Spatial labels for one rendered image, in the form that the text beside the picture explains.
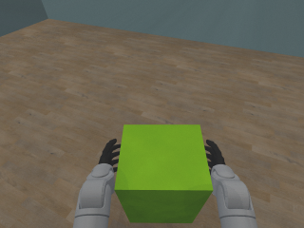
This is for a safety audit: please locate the robot right hand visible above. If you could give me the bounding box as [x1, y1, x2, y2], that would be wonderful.
[204, 140, 225, 175]

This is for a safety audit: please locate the carton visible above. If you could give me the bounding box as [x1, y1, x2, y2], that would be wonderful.
[114, 124, 214, 223]

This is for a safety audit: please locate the robot left forearm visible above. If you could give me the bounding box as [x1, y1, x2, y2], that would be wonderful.
[72, 163, 115, 228]

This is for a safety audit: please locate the robot right forearm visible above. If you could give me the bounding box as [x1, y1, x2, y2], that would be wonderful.
[210, 164, 258, 228]

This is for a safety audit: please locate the robot left hand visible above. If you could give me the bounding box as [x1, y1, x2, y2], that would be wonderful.
[98, 139, 121, 172]

